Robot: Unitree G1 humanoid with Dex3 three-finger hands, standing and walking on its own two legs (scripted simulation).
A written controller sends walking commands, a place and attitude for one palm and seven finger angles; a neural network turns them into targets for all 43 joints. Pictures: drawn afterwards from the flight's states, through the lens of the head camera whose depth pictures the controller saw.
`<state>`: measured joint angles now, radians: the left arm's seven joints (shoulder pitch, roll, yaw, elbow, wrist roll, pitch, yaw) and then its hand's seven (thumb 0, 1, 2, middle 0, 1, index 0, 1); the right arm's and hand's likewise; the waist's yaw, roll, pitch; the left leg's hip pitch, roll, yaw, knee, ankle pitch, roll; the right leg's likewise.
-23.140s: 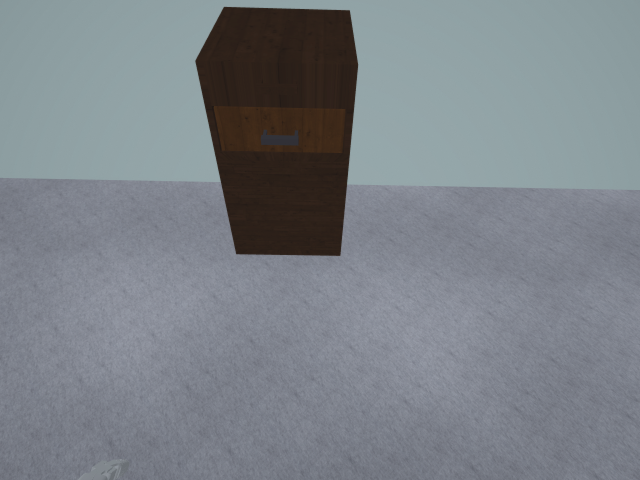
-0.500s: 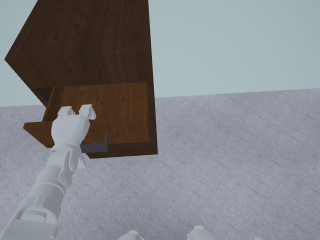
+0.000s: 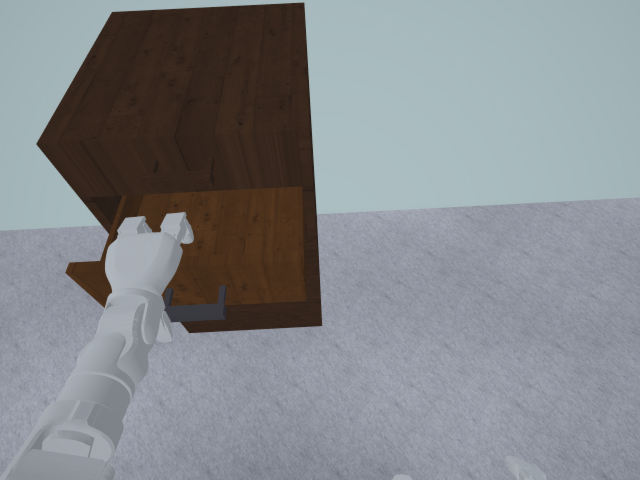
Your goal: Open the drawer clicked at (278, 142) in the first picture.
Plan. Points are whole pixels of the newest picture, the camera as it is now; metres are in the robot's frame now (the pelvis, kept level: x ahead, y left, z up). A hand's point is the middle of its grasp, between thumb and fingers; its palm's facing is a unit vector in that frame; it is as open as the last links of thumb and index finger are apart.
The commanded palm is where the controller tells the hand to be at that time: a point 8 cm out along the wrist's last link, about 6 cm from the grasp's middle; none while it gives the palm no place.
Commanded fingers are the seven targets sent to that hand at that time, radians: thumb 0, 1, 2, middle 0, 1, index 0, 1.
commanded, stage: lift the hand off the handle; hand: left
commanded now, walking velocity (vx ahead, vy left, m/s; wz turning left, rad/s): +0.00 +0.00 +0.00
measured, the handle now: (194, 302) +0.41 +0.25 -0.15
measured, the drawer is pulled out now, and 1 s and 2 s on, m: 0.16 0.16 0.16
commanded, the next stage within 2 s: draw the hand back to the body in 0.06 s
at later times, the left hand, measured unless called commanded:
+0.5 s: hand (127, 298) +0.32 +0.26 +0.04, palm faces +0.04 -0.02 -1.00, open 13.8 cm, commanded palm +0.29 +0.25 +0.09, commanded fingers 0.00 -0.50 0.30 -0.30 -1.20 -0.30 -1.20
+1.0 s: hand (95, 314) +0.26 +0.23 +0.13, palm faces +0.38 -0.85 -0.36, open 13.2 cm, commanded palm +0.21 +0.26 +0.16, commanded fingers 0.00 -0.05 0.50 -0.27 -0.91 -0.27 -0.91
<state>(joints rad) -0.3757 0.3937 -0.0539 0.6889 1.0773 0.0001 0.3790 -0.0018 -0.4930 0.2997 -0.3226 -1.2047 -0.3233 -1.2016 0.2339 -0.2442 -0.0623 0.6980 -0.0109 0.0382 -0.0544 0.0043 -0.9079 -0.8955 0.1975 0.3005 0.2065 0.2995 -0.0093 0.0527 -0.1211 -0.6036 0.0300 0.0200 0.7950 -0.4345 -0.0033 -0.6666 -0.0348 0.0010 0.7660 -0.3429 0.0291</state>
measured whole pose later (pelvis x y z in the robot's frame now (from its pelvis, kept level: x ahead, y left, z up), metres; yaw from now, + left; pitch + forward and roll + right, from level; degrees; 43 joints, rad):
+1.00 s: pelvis +0.01 -0.01 +0.03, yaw +2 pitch -3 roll -1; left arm 0.19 0.28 0.16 -0.09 0.03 -0.05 0.14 -0.01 -0.34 0.37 -0.31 -1.10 -0.31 -1.10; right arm 0.17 -0.19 0.06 0.61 -0.01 -0.09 -0.11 0.01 -0.91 -0.90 0.20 0.30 0.21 0.30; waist 0.06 0.05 0.02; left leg -0.09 0.04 -0.01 0.47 -0.33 -0.03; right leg -0.15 -0.02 -0.04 0.46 -0.26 0.01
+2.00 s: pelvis -0.01 +0.00 +0.04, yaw +3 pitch -1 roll -1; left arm 0.53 0.33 0.34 -0.49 -0.01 -0.17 0.10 0.01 0.88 0.90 -0.21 -0.31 -0.21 -0.31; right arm 0.17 -0.22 0.01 0.62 -0.04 -0.11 -0.09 0.01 -0.90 -0.90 0.20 0.30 0.21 0.30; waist 0.02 0.06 0.02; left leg -0.17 0.03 -0.03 0.45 -0.27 -0.01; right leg -0.17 -0.03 -0.06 0.35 -0.17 0.03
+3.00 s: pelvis -0.12 +0.00 +0.02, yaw +5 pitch +1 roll -1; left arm 0.57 0.37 0.35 -0.61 -0.02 -0.25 0.13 0.01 0.88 0.90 -0.22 -0.31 -0.22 -0.30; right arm 0.15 -0.21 -0.02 0.63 -0.01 -0.10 -0.07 0.01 -0.91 -0.90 0.20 0.30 0.21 0.30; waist 0.02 -0.03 0.03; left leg -0.47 -0.02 -0.06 0.64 -0.33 0.01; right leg -0.43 0.01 0.05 0.49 -0.09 0.03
